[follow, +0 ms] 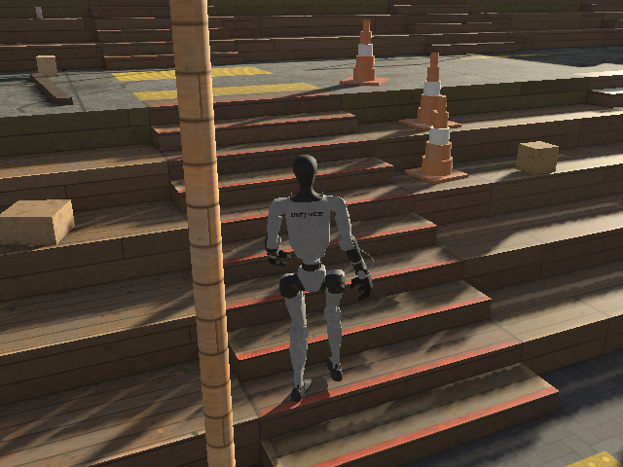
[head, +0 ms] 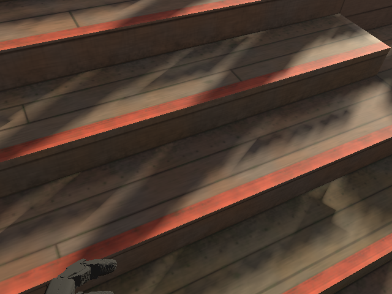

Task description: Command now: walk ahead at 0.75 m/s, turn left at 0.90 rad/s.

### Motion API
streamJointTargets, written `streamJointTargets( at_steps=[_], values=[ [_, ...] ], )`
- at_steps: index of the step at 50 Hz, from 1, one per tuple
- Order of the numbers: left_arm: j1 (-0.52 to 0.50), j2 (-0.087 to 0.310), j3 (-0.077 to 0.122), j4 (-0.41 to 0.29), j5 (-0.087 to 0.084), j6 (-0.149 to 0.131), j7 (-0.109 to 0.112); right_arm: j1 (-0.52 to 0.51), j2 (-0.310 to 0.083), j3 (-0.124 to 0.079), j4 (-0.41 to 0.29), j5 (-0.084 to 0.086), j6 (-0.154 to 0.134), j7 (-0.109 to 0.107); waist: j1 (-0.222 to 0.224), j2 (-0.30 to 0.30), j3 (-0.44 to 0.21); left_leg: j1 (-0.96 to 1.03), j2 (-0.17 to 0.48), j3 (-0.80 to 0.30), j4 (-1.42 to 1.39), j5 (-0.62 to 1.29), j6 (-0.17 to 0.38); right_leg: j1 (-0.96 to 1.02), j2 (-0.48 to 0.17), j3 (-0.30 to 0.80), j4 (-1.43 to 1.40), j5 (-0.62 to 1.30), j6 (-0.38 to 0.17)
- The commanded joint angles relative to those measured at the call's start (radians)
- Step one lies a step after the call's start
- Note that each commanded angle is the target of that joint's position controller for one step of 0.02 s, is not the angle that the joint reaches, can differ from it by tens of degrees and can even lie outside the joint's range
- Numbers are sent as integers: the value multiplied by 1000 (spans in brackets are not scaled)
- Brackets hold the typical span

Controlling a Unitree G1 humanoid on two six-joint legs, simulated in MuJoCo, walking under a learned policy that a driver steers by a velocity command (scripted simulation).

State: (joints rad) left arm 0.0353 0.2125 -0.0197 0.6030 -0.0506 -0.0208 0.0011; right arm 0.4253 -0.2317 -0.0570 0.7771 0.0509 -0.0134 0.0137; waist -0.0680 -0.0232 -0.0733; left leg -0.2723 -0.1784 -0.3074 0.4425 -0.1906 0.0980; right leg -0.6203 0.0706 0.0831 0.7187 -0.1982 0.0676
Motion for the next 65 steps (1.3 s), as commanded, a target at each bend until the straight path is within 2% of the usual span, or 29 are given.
streamJointTargets(
  at_steps=[1,4,5,6,7,8,9,13,21,24,26,28,30,32,35,38,42,44,46,48,49,50,51,52,53,55,57,61,65],
  values=[
    [-62,97,59,-62,-18,-32,10,-286,-51,8,-192,-9,-29,-10,129,205,15,-252,142,-254,-127,-236,98,407,4,-28,-195,46,-18],
    [2,94,66,-41,-15,-66,-4,-262,19,39,-242,-2,-43,-1,129,63,-66,-419,51,-103,311,-313,28,754,-163,44,-318,11,-64],
    [93,137,62,-46,-3,-73,-11,-280,43,48,-303,10,-43,8,138,-98,-172,-605,11,40,606,-369,9,908,-405,388,-364,-285,-141],
    [38,223,93,-45,-2,-85,-19,-188,-56,28,-333,26,-41,32,28,-300,-183,-727,104,124,822,-197,-30,843,-534,668,-472,-556,-194],
    [38,169,89,-42,-3,-93,-17,-230,-145,5,-328,7,-26,42,66,-165,-156,-803,154,173,982,-95,-66,803,-513,636,-458,-596,-188],
    [125,131,87,-20,119,-83,34,-234,-128,-10,-279,-106,-28,7,102,-35,-92,-722,157,191,1105,-78,-59,621,-428,461,-455,-586,-204],
    [142,152,87,-2,130,-85,50,-224,-100,-5,-284,-121,-22,6,77,-17,-38,-743,171,200,1214,-40,-62,550,-393,372,-468,-525,-190],
    [298,131,82,132,137,-111,15,-405,22,26,-329,-91,3,-6,98,-25,63,-1011,177,225,1701,-62,-14,495,-383,180,-459,-502,-186],
    [429,94,70,333,105,-149,-11,-720,74,60,-460,-89,26,-18,75,-59,230,-1139,185,255,1553,-190,10,385,-357,-106,-695,-466,-149],
    [369,90,51,313,48,-124,28,-649,61,82,-430,-64,18,27,62,-36,171,-489,213,518,947,-207,78,263,-282,-350,-918,235,-216],
    [465,250,84,315,31,-115,36,-369,36,61,-335,-69,17,21,-34,-143,-81,-166,83,582,846,-358,83,507,-350,-337,-532,1442,-260],
    [359,328,131,261,32,-117,2,-19,-77,7,-260,-70,13,-4,-205,-218,-322,144,80,384,541,-320,113,570,-378,-218,38,1547,-213],
    [175,149,129,90,33,-162,-58,109,-291,-84,-173,-66,-19,-30,-207,229,-395,473,448,-612,-155,-569,54,-152,10,128,891,70,-143],
    [197,-16,93,40,66,-149,-34,-81,-167,-54,-130,-85,-52,-1,-16,-31,-155,195,528,-468,-107,-531,7,-303,-81,143,1227,192,-162],
    [251,-148,41,34,91,-86,-27,-122,74,14,38,-98,-86,23,152,42,92,-97,418,38,-37,-271,-22,-432,-123,92,1375,152,-209],
    [85,-182,9,-25,45,-35,-7,-62,102,36,122,-108,-121,23,131,56,219,-124,400,284,-169,-19,-111,-614,-63,32,1369,7,-219],
    [-80,-166,-12,-96,38,-4,43,17,50,45,226,-78,-134,20,169,48,239,-75,335,509,-276,305,-163,-695,1,-95,1269,-102,-269],
    [-105,-76,-20,-107,25,15,25,6,-4,51,224,-37,-128,-26,211,50,146,-259,289,648,-425,705,-119,-165,14,-344,825,-36,-252],
    [127,43,26,9,19,36,10,-40,-206,15,122,10,-159,-77,290,96,-159,-99,324,642,-147,1703,-67,237,97,-421,761,-10,-247],
    [509,128,68,98,40,39,9,-212,-304,-34,27,22,-167,-80,430,235,-304,151,461,532,295,1975,-32,402,45,-298,533,-146,-290],
    [540,202,102,91,37,15,-1,-224,-286,-49,-8,12,-157,-53,432,160,-309,174,398,516,680,1624,-21,479,44,-160,168,-124,-332],
    [339,182,130,96,10,-3,-19,-276,-132,-29,-39,-38,-144,-11,344,-16,-131,-138,222,451,1111,350,-31,505,56,34,-97,-114,-391],
    [190,204,129,81,32,1,-19,-233,20,16,-175,-110,-153,16,156,-236,-56,-577,78,311,1589,-30,-83,571,-21,398,-86,374,-484],
    [143,120,98,55,55,18,-1,-213,76,44,-273,-135,-158,18,71,-97,-184,-730,94,208,1773,-27,-68,602,-132,704,-317,-71,-539],
    [230,86,93,105,77,10,13,-261,71,57,-302,-130,-157,20,79,39,-39,-846,111,207,1854,-57,-60,519,-181,803,-471,-361,-506],
    [319,65,89,188,94,-29,13,-320,146,111,-356,-160,-133,1,22,148,127,-965,166,188,1920,-86,-30,322,-134,615,-425,-274,-418],
    [307,49,69,205,86,-69,-1,-339,137,117,-346,-125,-79,-22,-19,184,249,-960,212,260,1789,-110,-41,118,-70,368,-394,-170,-333],
    [451,102,80,291,63,-105,2,-709,181,155,-545,-133,-63,-55,72,79,252,-957,264,272,1502,-408,-6,56,-48,339,-551,-80,-332],
    [306,249,140,161,26,-102,23,-317,51,85,-417,-84,-65,-62,-75,1,-199,126,157,405,866,-253,-20,87,-91,225,-355,1335,-317]
  ],
)
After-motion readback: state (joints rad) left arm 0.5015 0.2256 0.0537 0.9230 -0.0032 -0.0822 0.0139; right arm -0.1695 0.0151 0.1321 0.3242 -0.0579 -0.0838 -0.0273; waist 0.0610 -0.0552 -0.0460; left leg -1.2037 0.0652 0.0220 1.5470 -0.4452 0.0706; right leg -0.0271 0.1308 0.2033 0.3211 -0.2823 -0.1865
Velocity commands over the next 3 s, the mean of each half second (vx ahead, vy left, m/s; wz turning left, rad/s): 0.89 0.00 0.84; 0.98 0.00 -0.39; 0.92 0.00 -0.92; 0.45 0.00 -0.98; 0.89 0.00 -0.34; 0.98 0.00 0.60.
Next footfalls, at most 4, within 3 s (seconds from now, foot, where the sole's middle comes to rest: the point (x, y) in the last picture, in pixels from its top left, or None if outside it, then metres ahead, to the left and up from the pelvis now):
0.08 right None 0.15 -0.11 -0.78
0.56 left None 0.34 0.27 -0.64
0.98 right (76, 215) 0.67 0.31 -0.49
1.32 left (22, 105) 1.00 0.51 -0.35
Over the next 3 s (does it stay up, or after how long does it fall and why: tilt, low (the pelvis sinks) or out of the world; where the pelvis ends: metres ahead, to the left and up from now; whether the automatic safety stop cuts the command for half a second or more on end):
stays up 1.72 -0.25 0.61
